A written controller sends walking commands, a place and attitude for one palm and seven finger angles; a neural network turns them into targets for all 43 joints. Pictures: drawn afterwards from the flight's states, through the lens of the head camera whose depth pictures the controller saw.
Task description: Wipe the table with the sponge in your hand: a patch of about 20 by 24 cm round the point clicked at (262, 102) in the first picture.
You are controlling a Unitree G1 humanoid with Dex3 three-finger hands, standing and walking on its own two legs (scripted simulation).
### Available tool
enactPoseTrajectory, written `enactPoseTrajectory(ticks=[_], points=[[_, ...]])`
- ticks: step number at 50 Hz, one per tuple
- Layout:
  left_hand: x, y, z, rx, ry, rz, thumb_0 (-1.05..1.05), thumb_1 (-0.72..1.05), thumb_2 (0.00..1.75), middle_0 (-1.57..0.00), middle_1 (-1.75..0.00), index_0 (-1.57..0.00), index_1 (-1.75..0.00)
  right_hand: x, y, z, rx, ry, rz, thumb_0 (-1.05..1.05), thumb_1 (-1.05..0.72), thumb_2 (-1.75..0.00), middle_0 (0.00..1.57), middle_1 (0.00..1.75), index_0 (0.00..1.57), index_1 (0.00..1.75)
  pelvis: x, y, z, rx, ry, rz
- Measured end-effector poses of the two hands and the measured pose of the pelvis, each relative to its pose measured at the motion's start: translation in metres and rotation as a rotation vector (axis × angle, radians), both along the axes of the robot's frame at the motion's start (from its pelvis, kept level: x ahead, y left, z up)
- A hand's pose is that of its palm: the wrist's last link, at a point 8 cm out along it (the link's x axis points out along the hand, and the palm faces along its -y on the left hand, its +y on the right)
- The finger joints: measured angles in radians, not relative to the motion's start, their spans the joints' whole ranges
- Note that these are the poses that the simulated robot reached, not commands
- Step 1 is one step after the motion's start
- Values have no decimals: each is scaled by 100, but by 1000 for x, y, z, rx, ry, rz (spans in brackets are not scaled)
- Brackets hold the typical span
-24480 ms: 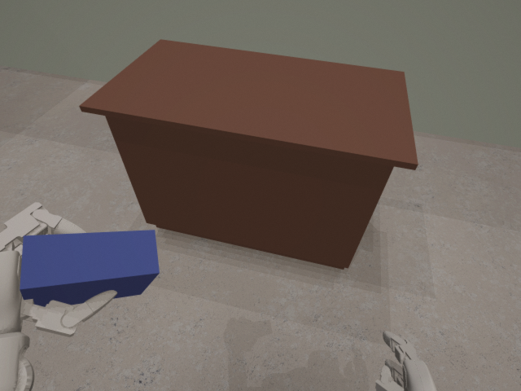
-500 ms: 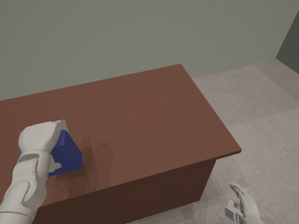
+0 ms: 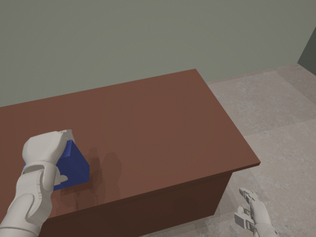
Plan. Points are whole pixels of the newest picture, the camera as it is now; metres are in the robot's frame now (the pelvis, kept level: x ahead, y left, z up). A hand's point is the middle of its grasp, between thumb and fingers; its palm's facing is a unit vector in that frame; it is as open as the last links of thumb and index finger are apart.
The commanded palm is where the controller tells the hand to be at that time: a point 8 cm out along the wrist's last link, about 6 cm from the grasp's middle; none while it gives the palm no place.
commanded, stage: lower the sponge onto the table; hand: left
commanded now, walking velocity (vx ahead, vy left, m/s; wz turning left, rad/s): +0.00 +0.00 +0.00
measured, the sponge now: (64, 170) +0.24 +0.31 +0.02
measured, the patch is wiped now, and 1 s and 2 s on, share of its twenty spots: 0.00 0.00 0.10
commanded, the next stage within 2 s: wipe forward along the first lane in 1.20 s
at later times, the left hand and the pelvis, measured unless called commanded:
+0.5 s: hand (61, 164) +0.25 +0.31 +0.05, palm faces -0.08 -0.07 -0.99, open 9.6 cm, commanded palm +0.23 +0.30 +0.12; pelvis +0.00 +0.00 +0.00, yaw +0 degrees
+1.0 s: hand (62, 168) +0.24 +0.31 +0.03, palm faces -0.08 -0.07 -0.99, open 9.6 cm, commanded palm +0.23 +0.30 +0.09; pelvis +0.00 +0.00 +0.00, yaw +0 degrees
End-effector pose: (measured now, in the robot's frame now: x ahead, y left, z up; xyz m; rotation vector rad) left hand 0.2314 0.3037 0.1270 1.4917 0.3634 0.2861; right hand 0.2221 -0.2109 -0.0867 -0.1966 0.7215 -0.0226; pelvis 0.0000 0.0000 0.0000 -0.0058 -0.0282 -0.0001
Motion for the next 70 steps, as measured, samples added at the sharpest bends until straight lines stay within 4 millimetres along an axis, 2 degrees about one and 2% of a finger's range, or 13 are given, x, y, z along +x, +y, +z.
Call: enactPoseTrajectory(ticks=[11,18,24,35,48,55,70], points=[[3,-7,4,7,-27,-24,0,-45,103,-78,-136,-78,-137,-3,0,0,12,6,-7,1,-90,-90,20,30,20,30,1,0,0,2,6,-8],[-4,2,-9,-7,26,23,0,-45,103,-77,-136,-78,-137,-8,-5,-2,-1,20,-15,1,-90,-90,20,30,20,30,-1,-1,0,1,5,-7],[-2,-1,-20,-9,46,-14,0,-45,103,-78,-136,-78,-137,-13,-10,-4,-23,26,-26,1,-90,-90,20,30,20,30,-3,-1,-1,-2,10,-2],[8,-1,-23,0,15,-2,0,-45,103,-77,-136,-78,-137,-23,-14,-7,-10,42,-58,1,-90,-90,20,30,20,30,-3,-1,-1,0,25,-11],[-1,3,-39,-12,46,-3,0,-45,103,-77,-136,-78,-137,-24,-18,-8,-25,51,-67,1,-90,-90,20,30,20,30,0,0,-3,-3,34,-9],[-3,3,-39,-3,26,0,-1,-45,103,-77,-137,-78,-137,-21,-15,-8,-18,44,-65,1,-90,-90,20,30,20,30,0,1,-4,-5,39,-7],[6,5,-43,9,48,14,-1,-45,103,-78,-136,-78,-137,-28,-14,-13,-14,68,-67,1,-90,-90,20,30,20,30,-4,1,-5,-5,56,-2]])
